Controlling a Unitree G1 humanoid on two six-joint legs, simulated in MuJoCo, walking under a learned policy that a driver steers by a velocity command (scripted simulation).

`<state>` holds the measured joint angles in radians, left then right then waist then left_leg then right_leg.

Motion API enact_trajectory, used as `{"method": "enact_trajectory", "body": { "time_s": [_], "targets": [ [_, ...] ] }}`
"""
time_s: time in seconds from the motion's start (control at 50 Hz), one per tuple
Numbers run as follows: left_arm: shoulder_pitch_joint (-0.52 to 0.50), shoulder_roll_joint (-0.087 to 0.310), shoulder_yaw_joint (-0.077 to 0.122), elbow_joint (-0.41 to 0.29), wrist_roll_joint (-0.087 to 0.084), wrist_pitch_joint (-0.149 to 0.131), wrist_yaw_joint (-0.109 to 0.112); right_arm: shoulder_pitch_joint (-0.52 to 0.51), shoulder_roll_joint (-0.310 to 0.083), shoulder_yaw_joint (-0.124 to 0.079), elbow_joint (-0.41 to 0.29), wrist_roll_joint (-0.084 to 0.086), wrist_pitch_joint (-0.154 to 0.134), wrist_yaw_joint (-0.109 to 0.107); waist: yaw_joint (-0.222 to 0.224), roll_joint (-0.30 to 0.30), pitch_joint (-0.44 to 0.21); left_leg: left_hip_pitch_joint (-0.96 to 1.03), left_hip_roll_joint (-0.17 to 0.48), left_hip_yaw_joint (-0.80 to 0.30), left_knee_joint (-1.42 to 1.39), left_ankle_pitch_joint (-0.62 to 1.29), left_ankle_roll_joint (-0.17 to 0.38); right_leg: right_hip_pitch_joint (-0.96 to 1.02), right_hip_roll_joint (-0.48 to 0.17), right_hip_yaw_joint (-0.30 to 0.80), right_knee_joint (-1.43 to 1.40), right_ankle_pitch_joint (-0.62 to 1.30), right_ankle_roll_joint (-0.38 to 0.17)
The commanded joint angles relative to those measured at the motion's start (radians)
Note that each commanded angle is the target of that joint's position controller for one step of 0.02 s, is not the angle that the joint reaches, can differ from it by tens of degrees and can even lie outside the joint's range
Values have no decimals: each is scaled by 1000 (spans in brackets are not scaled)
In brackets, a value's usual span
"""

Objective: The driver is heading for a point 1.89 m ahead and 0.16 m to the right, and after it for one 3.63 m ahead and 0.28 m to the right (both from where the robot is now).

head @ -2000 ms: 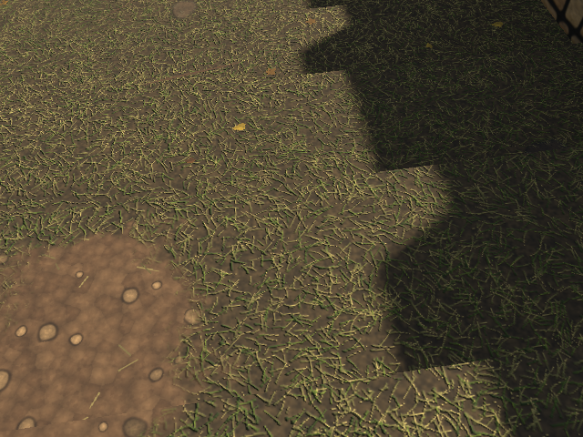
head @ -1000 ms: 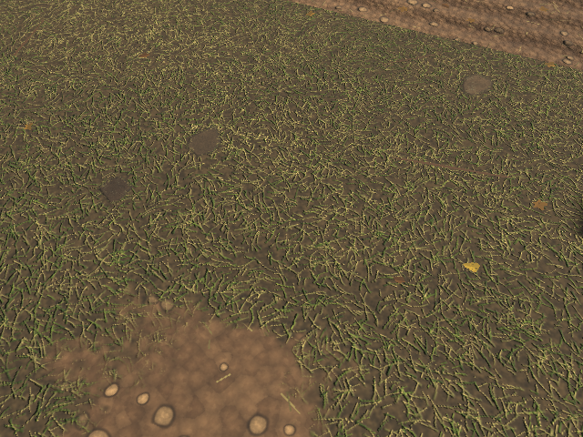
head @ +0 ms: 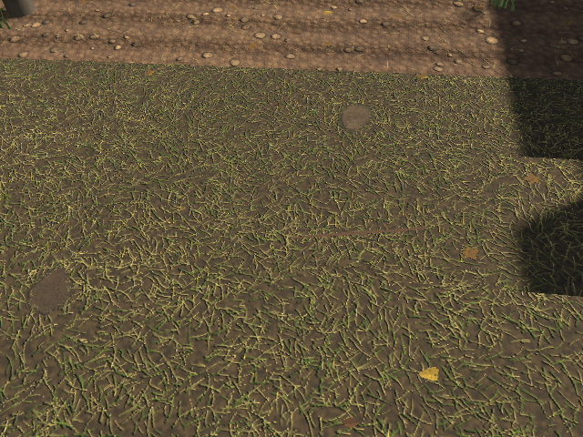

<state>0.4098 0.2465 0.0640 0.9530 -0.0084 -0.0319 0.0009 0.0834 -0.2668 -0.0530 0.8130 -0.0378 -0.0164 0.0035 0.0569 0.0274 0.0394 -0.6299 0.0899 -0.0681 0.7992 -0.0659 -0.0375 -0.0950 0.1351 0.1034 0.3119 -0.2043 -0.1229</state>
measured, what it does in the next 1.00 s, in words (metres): goes down, turning right: left foot, then right foot 0.16 m lower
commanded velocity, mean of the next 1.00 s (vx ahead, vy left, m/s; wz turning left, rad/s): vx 0.38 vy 0.00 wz -0.31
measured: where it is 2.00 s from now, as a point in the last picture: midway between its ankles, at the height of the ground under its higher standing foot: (382, 355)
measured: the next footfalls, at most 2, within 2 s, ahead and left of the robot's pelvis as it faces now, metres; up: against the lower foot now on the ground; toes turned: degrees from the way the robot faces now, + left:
left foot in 0.18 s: +0.19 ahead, +0.14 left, +0.00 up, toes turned -8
right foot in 0.72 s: +0.50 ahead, -0.15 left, -0.16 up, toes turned -19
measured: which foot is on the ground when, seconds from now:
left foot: up 0.00-0.16, down 0.18-0.72, up 0.74-1.00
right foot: down 0.00-0.20, up 0.22-0.70, down 0.72-1.00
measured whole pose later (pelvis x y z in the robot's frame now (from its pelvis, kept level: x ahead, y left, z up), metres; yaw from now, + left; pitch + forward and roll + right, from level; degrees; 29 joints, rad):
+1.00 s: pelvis +0.48 -0.07 -0.17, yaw -17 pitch +0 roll -2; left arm 0.32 0.18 0.01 1.01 0.00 -0.06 0.01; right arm 0.16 -0.22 -0.02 0.89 -0.02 -0.01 -0.02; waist 0.03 0.04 0.12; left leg -0.53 0.02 -0.04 0.76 -0.15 0.02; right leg -0.20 0.08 -0.09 0.47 -0.26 -0.09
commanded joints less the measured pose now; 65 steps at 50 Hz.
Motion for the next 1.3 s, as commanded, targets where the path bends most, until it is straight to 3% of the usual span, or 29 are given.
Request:
{"method": "enact_trajectory", "body": {
  "time_s": [0.02, 0.12, 0.16, 0.18, 0.2, 0.22, 0.24, 0.26, 0.28, 0.32, 0.42, 0.48, 0.56, 0.68, 0.72, 0.74, 0.76, 0.8, 0.84, 0.86, 0.9, 0.96, 1.02, 1.04, 1.06, 1.08, 1.1, 1.16, 1.3],
  "targets": [
    [5, 161, 32, -68, 9, -9, 1, -72, -39, 5, -81, 1, -12, 6, -7, -100, -27, 124, -76, 73, -49, 84, -5, -97, -193, 173, -67, 410, -85],
    [14, 173, 36, -120, 41, -6, 12, -54, -107, -3, -85, -9, -44, 19, -24, -89, -26, 43, -67, 24, 82, -46, 43, 51, -278, 290, 93, 555, -135],
    [-70, 204, 45, -163, 29, -1, 9, 91, -116, -9, -48, 6, -50, 25, -98, -81, -40, 277, -134, 54, -138, -290, 52, -40, -207, 263, 194, 621, -102],
    [-152, 189, 44, -180, 31, -7, 4, 302, -144, -28, 14, -8, -56, 22, -214, -87, -109, 528, -124, 49, -118, -136, 80, -129, -186, 259, 418, 728, -76],
    [-146, 161, 40, -197, 6, -19, 4, 426, -181, -39, 20, -10, -67, 12, -270, 14, -151, 699, -25, -63, -333, -271, 96, -283, -96, 191, 684, 476, -41],
    [9, -4, 7, -197, 23, -23, 10, 385, -224, -40, 1, -2, -67, 4, -120, 230, -156, 829, 271, -359, -284, -33, 147, -479, -1, 109, 959, -370, -10],
    [116, 71, 14, -197, 30, -26, 15, 330, -227, -39, -40, 20, -64, 2, -53, 255, -196, 822, 384, -718, -426, 56, 272, -635, -15, 46, 1045, -402, -3],
    [5, 138, 31, -176, 49, -9, 17, 267, -143, -27, -50, 23, -69, 3, -64, 35, -33, 666, 361, -632, -455, 54, 317, -689, -90, 40, 1076, -293, 13],
    [-74, 162, 40, -186, 47, 2, 2, 214, -99, -15, -66, 20, -73, 10, -63, -46, 31, 549, 307, -471, -466, 83, 309, -651, -126, 37, 1028, -213, 26],
    [-138, 145, 38, -213, 35, 30, -28, 225, -117, -18, -46, 25, -85, 6, -52, 61, 71, 478, 209, -244, -506, 186, 253, -612, -168, 14, 925, -150, 52],
    [-227, 107, 26, -205, 47, 45, -44, 398, -109, -19, 48, 14, -92, -4, -94, 66, 15, 624, 128, -24, -469, 397, 203, -685, -124, -20, 786, 108, 50],
    [-434, 98, 21, -257, 44, 12, -42, 448, -93, -10, 83, 20, -120, -11, -136, 85, 70, 669, 85, 6, -491, 188, 184, -757, -118, -36, 542, 291, 46],
    [-454, 40, -10, -241, 31, -3, -75, 371, -84, 5, 78, 26, -128, -11, -92, 28, 42, 361, 46, 96, -455, -131, 162, -305, -131, -107, 278, 780, 17],
    [-366, 52, -27, -145, 59, -12, -26, 539, -78, 22, 173, -33, -39, -51, -127, -42, 64, 671, 16, 70, 59, 26, 176, -287, -182, -128, -53, 665, 32],
    [-29, 92, -10, -6, 102, -24, -9, 539, -85, 14, 188, 22, -11, -55, 22, -130, -38, 386, -81, 138, 591, -202, 153, 204, -248, -134, -161, 916, 20],
    [97, 194, 11, 29, 79, -33, -15, 600, -43, 8, 179, 50, -7, -52, 11, -260, -178, 21, -188, 170, 1002, -925, 107, 593, -421, -58, 260, 1660, -16],
    [175, 223, 24, 10, 20, -41, -21, 672, -24, 22, 153, 107, -19, -67, 41, -285, -398, -238, -180, -49, 1062, -878, 101, 904, -631, 126, 464, 1891, -132],
    [24, 127, 2, -36, 14, -20, -2, 495, -72, 16, 126, 61, -18, -68, 38, -92, -337, -284, -84, -12, 955, -693, 77, 628, -585, 149, 268, 1358, -184],
    [-146, 53, -27, -65, 6, -33, 41, 386, -75, 5, 115, -13, 7, -44, -46, -50, -214, -119, -31, -39, 652, -403, 51, 200, -553, 134, 125, 954, -206],
    [-170, 46, -38, -50, 12, -40, 36, 328, -55, 4, 96, -7, 25, -31, -84, -16, -91, 61, -29, -3, 382, -279, 26, -87, -439, 14, 42, 973, -158],
    [-202, 70, -34, -39, 34, -55, 19, 355, 23, 26, 108, 11, 27, -16, -131, -131, -93, 289, -68, 56, 104, -136, 28, -226, -324, -85, 37, 1051, -108],
    [-185, 59, -32, -23, 9, -57, 4, 377, 18, 27, 125, 33, 15, -20, -131, -170, -169, 412, -101, 80, -30, -6, 60, -178, -305, -94, 90, 1005, -77],
    [-187, 56, -25, -18, 2, -19, 9, 313, -7, 21, 112, 4, 9, -23, -138, -115, -83, 468, -96, 85, -143, 22, 97, -244, -296, -74, 166, 737, -50],
    [-170, 60, -21, -16, 7, -4, 14, 307, -23, 17, 112, -5, 3, -24, -140, -83, -48, 500, -81, 68, -234, 101, 113, -270, -279, -69, 222, 604, -29],
    [-81, 71, -13, -9, 21, 7, 15, 273, -89, 5, 94, -5, -8, -24, -99, 32, -42, 536, 31, -44, -287, 588, 141, -286, -217, -91, 304, 325, 14],
    [86, 10, -22, 20, 12, 20, 19, 251, -108, 1, 80, 10, -2, -25, -43, 215, -156, 579, 241, -218, -310, 935, 282, -252, -112, -140, 458, -180, 43],
    [101, 22, -21, 44, 5, 52, 20, 262, -33, 29, 82, 25, 7, -23, -76, 189, -236, 519, 298, -312, -405, 580, 353, -198, -89, -99, 520, -464, 53],
    [-25, 36, -15, 6, 45, 73, 0, 159, -108, -3, 81, 9, 40, -21, -59, 154, -29, 309, 174, -338, -632, -652, 264, -297, -94, -112, 594, -378, 56],
    [91, -2, -20, 60, 38, 39, 0, 90, -104, -43, 104, 34, 41, -12, 14, 103, -25, 186, 81, -150, -631, -606, 188, -31, -73, -200, 257, -218, 26]
  ]
}}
